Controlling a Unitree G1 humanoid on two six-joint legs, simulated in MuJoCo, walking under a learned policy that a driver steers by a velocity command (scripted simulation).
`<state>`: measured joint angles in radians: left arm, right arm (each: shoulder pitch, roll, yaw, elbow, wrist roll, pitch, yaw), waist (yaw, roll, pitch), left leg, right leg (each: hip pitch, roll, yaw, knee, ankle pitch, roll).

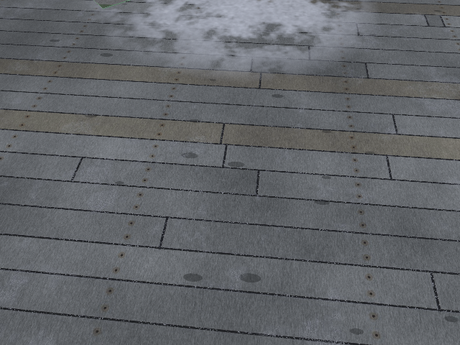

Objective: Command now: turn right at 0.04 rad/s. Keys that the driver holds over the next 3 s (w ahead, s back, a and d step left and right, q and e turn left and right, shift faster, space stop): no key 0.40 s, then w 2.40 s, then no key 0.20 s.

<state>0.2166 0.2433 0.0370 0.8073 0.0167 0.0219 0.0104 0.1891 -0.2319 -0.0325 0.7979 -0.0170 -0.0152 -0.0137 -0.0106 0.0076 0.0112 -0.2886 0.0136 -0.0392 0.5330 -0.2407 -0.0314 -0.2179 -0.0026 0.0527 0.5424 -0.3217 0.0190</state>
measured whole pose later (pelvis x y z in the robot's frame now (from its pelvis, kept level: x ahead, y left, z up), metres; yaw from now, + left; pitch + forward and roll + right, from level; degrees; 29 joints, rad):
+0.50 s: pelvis +0.01 -0.01 +0.00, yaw +0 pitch -2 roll +0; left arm 0.27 0.22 0.03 0.94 -0.01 0.00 0.03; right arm 0.23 -0.23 -0.06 0.99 0.01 0.00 -0.04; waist 0.00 0.00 0.02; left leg -0.27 0.02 -0.05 0.61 -0.36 -0.02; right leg -0.18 0.01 0.04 0.56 -0.36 -0.01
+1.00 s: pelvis +0.18 +0.02 +0.00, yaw +0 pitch +1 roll +0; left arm 0.01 0.25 0.05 0.84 -0.03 -0.08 -0.03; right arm 0.48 -0.20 -0.03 1.05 0.01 -0.08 -0.02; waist -0.10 -0.03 0.02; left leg 0.13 -0.03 0.02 0.15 -0.31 0.03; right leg -0.63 -0.07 -0.02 0.60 0.02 -0.01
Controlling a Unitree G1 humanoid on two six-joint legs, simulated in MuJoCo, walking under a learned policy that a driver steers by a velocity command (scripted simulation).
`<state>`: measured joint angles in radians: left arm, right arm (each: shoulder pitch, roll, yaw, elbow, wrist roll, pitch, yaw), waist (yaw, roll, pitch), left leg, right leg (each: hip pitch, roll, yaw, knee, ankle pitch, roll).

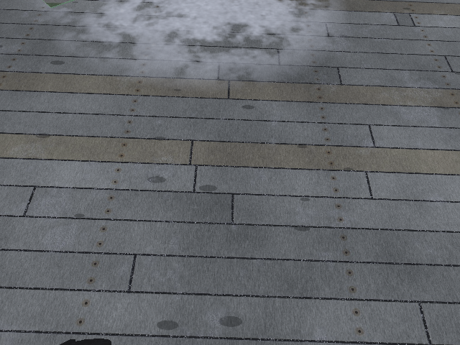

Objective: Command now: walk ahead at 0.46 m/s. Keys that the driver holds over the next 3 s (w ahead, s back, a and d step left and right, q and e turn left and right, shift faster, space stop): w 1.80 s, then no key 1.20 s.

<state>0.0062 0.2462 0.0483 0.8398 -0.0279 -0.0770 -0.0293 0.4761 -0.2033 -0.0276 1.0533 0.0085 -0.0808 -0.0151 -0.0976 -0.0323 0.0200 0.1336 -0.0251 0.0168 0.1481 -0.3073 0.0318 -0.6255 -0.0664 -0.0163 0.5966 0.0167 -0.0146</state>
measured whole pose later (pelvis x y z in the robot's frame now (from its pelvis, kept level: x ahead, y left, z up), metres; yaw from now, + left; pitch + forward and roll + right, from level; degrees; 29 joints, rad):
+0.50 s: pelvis +0.29 -0.04 +0.01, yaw +0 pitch +1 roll -2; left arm 0.37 0.24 0.04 1.00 -0.01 -0.09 0.00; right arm 0.07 -0.26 -0.06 0.87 0.01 -0.08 0.00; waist 0.07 0.04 0.01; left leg -0.68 0.13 -0.04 0.65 0.09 0.01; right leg 0.00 0.08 -0.05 0.18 -0.21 -0.06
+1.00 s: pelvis +0.58 +0.02 +0.01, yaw +0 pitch +1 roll +1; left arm 0.10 0.27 0.06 0.89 -0.01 -0.07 0.00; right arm 0.35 -0.24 -0.05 0.97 0.00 -0.09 0.01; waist -0.06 -0.04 0.01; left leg -0.05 -0.07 0.06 0.20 -0.18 0.07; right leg -0.69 -0.13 0.04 0.74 0.03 -0.01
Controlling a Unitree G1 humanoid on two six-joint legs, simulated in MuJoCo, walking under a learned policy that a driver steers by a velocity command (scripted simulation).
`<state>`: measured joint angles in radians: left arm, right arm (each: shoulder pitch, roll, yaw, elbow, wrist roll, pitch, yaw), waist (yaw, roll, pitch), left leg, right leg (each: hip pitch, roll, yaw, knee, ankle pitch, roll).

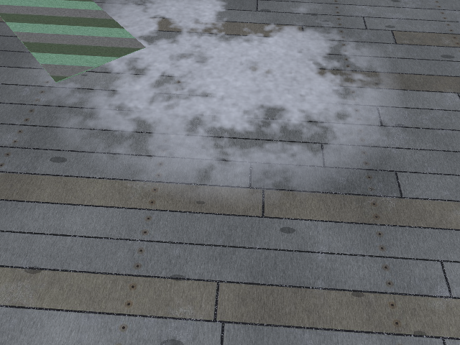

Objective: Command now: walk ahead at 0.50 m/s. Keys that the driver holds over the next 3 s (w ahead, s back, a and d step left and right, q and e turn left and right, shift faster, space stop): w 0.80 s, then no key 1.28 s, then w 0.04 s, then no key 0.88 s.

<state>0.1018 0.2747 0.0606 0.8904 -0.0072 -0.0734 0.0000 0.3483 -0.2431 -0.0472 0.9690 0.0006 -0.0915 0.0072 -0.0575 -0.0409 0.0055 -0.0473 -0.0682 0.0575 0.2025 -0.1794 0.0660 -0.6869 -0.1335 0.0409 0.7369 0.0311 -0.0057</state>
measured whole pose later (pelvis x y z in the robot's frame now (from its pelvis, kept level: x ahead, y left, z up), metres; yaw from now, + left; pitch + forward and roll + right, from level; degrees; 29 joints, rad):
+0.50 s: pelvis +0.29 -0.07 +0.00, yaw +0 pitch +1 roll -1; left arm 0.33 0.24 0.05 0.98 0.00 -0.09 -0.01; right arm 0.14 -0.28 -0.07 0.89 0.01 -0.07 -0.01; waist 0.05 0.04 0.01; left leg -0.68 0.14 -0.04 0.87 -0.08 0.01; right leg -0.10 0.07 -0.06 0.24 -0.16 -0.07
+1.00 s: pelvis +0.56 +0.00 +0.00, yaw +0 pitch +1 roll +0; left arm 0.15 0.28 0.07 0.93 0.00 -0.06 0.02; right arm 0.25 -0.23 -0.05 0.96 -0.02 -0.08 0.02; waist -0.02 -0.04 0.04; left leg -0.20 -0.05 0.06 0.31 -0.13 0.07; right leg -0.60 -0.10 0.03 0.94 -0.25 0.00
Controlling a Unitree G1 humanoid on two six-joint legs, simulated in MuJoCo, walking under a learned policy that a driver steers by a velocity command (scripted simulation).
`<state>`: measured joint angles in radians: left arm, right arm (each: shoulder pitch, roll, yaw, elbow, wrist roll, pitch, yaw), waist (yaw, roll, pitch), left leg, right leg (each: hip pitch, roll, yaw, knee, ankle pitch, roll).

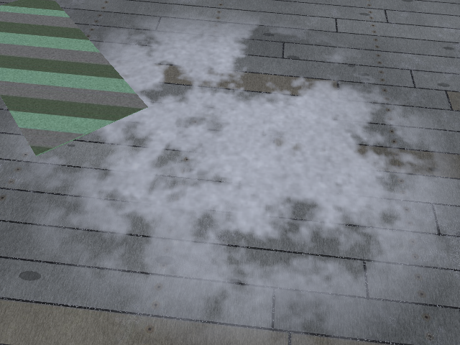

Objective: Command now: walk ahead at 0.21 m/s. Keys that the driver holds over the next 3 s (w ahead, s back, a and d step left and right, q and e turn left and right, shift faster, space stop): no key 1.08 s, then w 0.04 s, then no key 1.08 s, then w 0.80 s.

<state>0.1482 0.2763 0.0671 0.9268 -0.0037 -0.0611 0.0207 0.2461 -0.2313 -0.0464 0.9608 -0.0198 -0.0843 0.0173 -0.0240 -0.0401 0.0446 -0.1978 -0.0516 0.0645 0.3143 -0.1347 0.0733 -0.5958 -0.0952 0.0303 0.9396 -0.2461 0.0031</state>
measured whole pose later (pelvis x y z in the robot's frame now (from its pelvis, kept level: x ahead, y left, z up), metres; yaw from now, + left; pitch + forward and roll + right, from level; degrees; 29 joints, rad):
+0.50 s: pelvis +0.10 -0.04 -0.01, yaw +0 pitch +0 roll +0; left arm 0.07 0.21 0.05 1.01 0.00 -0.01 0.01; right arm 0.21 -0.24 -0.03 1.06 -0.01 0.01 -0.03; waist -0.02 0.00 0.03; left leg -0.10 0.01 0.04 0.49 -0.39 0.00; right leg -0.36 0.01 -0.02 0.53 -0.18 -0.03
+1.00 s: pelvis +0.09 -0.04 -0.01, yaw +0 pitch -1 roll +0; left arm 0.09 0.21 0.05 1.08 0.00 0.02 0.03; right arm 0.32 -0.18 -0.02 1.12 -0.01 -0.01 -0.04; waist -0.01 -0.01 0.04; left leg -0.09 0.01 0.05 0.50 -0.38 0.00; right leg -0.34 0.01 -0.02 0.51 -0.15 -0.03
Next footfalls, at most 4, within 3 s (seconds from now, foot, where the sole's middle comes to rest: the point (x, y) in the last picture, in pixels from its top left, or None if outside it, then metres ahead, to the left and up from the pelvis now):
0.18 right None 0.20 -0.14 -0.78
2.98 left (197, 298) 0.61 0.09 -0.78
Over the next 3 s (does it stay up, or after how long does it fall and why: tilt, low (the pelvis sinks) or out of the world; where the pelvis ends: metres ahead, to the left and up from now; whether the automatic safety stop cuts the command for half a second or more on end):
stays up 0.42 -0.02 -0.04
